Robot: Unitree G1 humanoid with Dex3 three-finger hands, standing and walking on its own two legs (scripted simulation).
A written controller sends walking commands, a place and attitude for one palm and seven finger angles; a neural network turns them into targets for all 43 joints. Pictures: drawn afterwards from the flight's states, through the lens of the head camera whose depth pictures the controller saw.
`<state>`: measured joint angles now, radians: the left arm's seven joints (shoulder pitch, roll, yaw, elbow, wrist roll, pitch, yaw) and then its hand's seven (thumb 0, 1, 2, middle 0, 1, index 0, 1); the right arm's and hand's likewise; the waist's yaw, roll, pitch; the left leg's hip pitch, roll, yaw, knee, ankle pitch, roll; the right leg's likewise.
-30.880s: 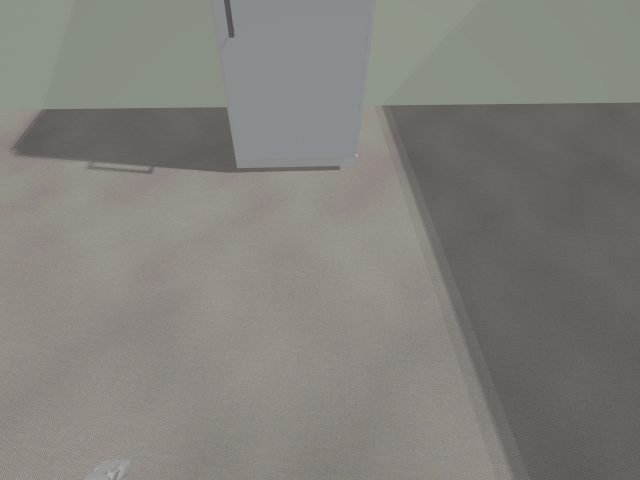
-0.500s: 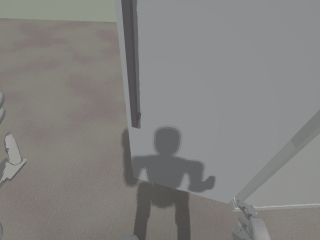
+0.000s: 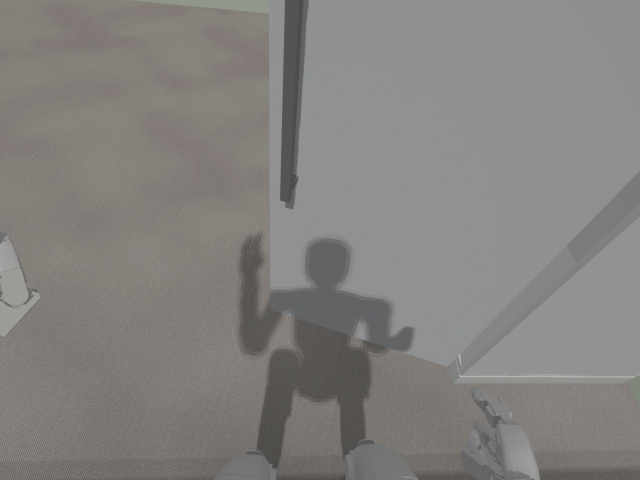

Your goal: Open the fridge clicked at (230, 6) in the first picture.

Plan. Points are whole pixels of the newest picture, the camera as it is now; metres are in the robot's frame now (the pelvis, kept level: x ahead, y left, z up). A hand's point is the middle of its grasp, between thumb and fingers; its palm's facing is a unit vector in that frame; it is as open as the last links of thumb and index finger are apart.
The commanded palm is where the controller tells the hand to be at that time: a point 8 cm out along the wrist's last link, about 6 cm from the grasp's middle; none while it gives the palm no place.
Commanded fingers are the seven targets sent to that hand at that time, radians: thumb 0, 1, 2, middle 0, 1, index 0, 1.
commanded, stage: stop stepping back and stand still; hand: left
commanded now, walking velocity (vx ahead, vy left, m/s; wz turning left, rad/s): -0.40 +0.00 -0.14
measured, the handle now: (295, 89) +0.62 +0.09 +0.15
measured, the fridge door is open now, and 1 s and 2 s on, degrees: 72 72 72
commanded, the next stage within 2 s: let the arm hang, fingers relaxed in 0.82 s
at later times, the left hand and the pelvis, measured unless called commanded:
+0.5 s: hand (12, 372) +0.16 +0.25 +0.17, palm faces +0.39 -0.85 -0.35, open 7.4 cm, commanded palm +0.10 +0.28 +0.20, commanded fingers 0.00 0.90 0.90 -0.20 -0.30 -0.20 -0.30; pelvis -0.07 +0.00 +0.01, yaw -6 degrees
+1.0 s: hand (77, 418) +0.16 +0.24 +0.08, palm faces +0.18 -0.88 -0.44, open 7.4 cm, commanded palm none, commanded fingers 0.00 0.90 0.90 -0.20 -0.30 -0.20 -0.30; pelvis -0.09 +0.00 +0.01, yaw -5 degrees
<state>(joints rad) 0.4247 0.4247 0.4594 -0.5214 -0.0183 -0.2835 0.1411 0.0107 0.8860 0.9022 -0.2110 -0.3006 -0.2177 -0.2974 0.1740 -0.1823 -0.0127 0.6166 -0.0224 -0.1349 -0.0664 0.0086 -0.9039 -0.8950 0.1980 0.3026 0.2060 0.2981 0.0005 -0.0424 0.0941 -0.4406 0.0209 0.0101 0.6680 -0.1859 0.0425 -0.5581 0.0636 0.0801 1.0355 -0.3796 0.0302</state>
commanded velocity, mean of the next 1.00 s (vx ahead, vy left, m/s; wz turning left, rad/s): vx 0.08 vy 0.01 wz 0.00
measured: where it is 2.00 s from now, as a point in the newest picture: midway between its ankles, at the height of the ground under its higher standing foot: outside the picture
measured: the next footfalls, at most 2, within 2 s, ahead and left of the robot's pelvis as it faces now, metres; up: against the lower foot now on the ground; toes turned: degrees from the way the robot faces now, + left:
right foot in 0.22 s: -0.07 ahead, -0.12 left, +0.00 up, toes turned -8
left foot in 0.38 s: +0.00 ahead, +0.10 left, +0.00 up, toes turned -5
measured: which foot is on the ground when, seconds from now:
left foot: down 0.00-0.22, up 0.24-0.36, down 0.38-1.00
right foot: up 0.00-0.20, down 0.22-1.00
